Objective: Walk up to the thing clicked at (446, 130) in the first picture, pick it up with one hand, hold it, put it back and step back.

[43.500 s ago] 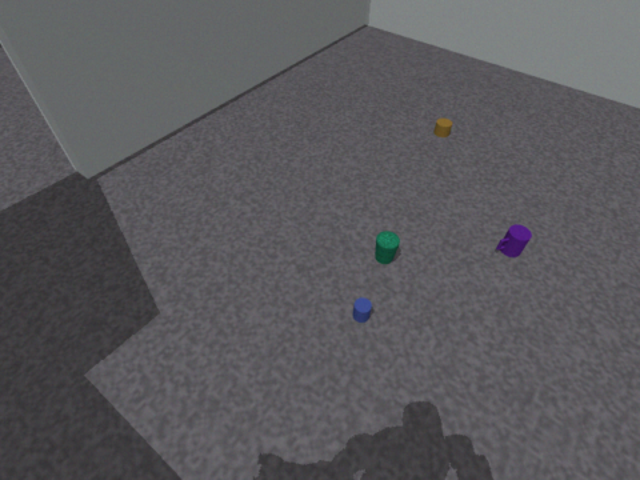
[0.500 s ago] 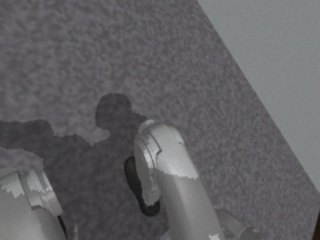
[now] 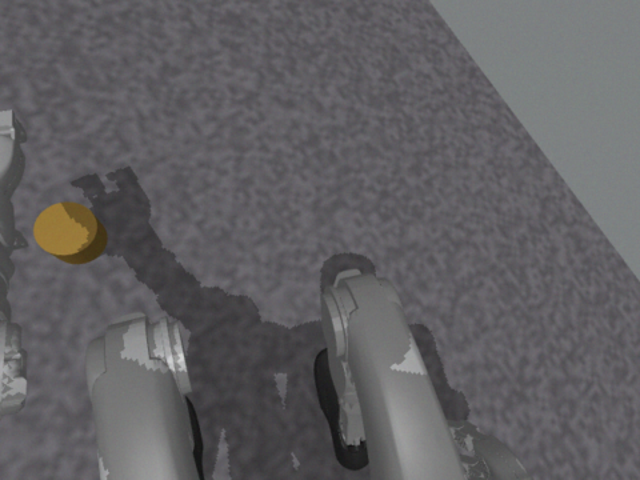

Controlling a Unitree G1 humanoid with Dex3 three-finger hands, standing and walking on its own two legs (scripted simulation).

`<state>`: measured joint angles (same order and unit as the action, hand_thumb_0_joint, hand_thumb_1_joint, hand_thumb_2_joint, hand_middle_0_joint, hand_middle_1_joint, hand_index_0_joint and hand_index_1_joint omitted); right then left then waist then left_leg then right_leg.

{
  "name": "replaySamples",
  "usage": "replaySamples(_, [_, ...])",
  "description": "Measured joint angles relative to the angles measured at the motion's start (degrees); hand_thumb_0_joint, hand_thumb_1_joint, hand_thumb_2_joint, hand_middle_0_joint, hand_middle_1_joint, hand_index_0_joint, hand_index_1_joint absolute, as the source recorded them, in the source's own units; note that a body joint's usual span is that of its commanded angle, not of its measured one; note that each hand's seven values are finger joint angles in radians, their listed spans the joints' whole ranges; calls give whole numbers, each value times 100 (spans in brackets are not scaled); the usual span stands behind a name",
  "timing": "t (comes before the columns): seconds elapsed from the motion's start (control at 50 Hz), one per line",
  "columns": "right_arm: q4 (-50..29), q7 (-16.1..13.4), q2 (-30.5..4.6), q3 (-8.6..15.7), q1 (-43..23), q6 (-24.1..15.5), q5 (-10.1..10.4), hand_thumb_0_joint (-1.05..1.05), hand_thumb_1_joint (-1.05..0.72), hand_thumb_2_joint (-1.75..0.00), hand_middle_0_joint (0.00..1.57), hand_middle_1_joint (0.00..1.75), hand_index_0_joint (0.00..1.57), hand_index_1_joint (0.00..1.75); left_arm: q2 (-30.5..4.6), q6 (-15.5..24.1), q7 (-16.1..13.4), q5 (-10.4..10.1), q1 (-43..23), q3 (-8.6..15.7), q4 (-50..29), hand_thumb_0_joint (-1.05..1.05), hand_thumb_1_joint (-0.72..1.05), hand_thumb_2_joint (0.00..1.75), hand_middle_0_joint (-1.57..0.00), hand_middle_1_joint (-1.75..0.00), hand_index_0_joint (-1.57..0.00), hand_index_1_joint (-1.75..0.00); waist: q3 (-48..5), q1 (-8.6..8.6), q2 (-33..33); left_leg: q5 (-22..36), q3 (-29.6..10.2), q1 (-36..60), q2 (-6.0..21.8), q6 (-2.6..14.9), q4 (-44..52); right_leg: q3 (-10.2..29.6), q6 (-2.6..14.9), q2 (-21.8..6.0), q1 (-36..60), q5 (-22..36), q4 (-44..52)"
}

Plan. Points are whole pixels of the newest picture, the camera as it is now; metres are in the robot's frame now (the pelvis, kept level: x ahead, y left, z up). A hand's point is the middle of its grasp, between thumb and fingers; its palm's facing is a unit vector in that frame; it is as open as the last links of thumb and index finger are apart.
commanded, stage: withdraw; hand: left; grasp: from above
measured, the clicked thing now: (73, 234) +0.48 +0.29 -0.30
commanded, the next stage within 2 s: home in 0.40 s
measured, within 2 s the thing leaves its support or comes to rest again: neither
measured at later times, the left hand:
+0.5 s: hand (29, 224) +0.46 +0.30 -0.18, palm faces -0.46 -0.06 -0.89, open 13.9 cm
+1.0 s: hand out of the picture +0.38 +0.29 -0.03, palm faces -0.32 -0.51 -0.80, open 9.3 cm
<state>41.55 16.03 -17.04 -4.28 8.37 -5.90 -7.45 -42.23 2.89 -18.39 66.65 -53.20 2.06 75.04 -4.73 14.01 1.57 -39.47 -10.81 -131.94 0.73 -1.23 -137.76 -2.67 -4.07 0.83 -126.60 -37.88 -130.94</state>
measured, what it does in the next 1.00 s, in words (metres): rises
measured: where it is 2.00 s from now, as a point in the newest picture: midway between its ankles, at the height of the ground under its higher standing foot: (271, 456)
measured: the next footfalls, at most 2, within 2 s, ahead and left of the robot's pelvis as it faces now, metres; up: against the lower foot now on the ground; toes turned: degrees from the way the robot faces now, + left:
none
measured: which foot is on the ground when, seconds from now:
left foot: down 0.00-1.00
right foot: down 0.00-1.00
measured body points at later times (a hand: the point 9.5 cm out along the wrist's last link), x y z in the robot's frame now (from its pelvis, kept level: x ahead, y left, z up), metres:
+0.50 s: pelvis -0.01 -0.01 -0.01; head +0.23 +0.09 +0.36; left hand +0.48 +0.30 -0.13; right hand +0.04 -0.29 -0.09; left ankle +0.07 +0.13 -0.30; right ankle +0.11 -0.14 -0.30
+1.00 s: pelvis +0.00 +0.00 +0.09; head +0.20 +0.05 +0.49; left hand +0.40 +0.31 +0.02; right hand +0.13 -0.26 -0.03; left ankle +0.07 +0.13 -0.30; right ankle +0.11 -0.14 -0.30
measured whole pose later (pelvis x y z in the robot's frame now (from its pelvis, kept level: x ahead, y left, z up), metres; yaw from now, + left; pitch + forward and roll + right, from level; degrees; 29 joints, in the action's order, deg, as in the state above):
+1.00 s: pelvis +0.00 +0.00 +0.09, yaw +4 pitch +35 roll -7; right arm 36.3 7.9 -15.6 1.0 9.5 0.1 -1.4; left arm -30.9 -2.2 -3.1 38.9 -29.5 3.8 42.7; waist -10.5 6.8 3.1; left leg -38.8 -6.8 -117.4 1.7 -1.0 -120.7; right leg -1.0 -3.6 -0.6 -113.8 -37.7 -116.3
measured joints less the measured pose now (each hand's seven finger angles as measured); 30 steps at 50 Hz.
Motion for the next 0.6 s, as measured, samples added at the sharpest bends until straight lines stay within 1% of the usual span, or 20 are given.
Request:
replaySamples(0.08, [-187,-241,9,63,-62,229,123,1,-91,-91,20,30,20,30,51,117,568,-82,-150,-169,64,0,-52,102,-9,-101,-9,-102,-53,-75,51,117,122,258,-6,5,313,72,31,-53,210,60,212])
replaySamples(0.12, [-279,-391,-3,68,-80,297,154,0,-91,-91,20,30,20,30,39,242,790,-89,-202,-218,73,0,-52,102,-9,-101,-9,-102,-17,-89,44,178,154,356,-15,6,436,87,47,-74,295,101,301])
replaySamples(0.18, [-361,-591,-41,49,-77,375,168,0,-91,-91,20,30,20,30,-2,476,959,-45,-246,-239,75,0,-52,103,-9,-101,-9,-103,47,-100,-12,259,180,434,-25,-3,556,99,64,-91,355,165,387])
replaySamples(0.22, [-366,-701,-72,22,-60,413,160,0,-91,-91,20,30,20,30,-37,645,962,14,-283,-251,126,0,-52,103,-9,-101,-9,-103,74,-96,-66,302,185,427,-35,-10,583,103,65,-98,342,200,400])
replaySamples(0.26, [-345,-786,-100,-19,-43,436,140,0,-91,-91,20,30,20,30,-95,811,887,106,-337,-258,237,0,-52,103,-9,-101,-9,-102,101,-73,-127,334,177,380,-46,-22,567,98,75,-99,294,227,378])
replaySamples(0.3, [-321,-847,-123,-66,-29,447,106,0,-91,-90,20,30,20,30,-175,954,751,224,-412,-269,415,0,-52,103,-9,-101,-9,-102,148,-29,-190,354,159,311,-54,-32,510,90,80,-93,228,246,325])
replaySamples(0.4, [-277,-906,-157,-198,38,397,-24,0,-91,-90,20,30,20,30,-385,1211,287,546,-620,-217,942,0,-51,102,-9,-101,-9,-102,326,132,-311,375,86,45,-96,-59,244,57,90,-77,3,257,99])
replaySamples(0.44, [-265,-900,-147,-246,71,351,-90,0,-91,-90,20,30,20,30,-475,1279,72,682,-691,-109,1115,0,-51,102,-9,-101,-9,-102,431,204,-356,370,49,-59,-112,-67,116,39,87,-66,-81,253,-6])
replaySamples(0.48, [-246,-887,-123,-283,108,293,-159,0,-91,-90,20,30,20,30,-562,1305,-150,830,-718,53,1206,0,-51,102,-9,-101,-10,-102,537,273,-389,358,11,-155,-127,-72,-8,20,81,-55,-156,245,-104])
replaySamples(0.52, [-220,-864,-84,-294,163,238,-221,0,-91,-90,21,30,20,30,-622,1275,-358,929,-673,241,1169,0,-50,101,-10,-101,-10,-101,606,330,-403,336,-18,-250,-137,-74,-116,7,79,-43,-236,228,-191])
replaySamples(0.56, [-192,-829,-28,-261,248,202,-253,0,-90,-90,21,30,20,30,-609,1179,-530,932,-530,425,943,0,-48,99,-11,-100,-12,-100,608,353,-389,303,-27,-340,-138,-73,-192,9,78,-34,-321,201,-258])
replaySamples(0.6, [-141,-780,40,-208,327,187,-254,0,-90,-90,21,30,20,30,-524,1016,-650,836,-379,523,685,0,-45,98,-13,-97,-14,-97,555,349,-358,258,-7,-394,-131,-68,-223,32,73,-30,-386,160,-298])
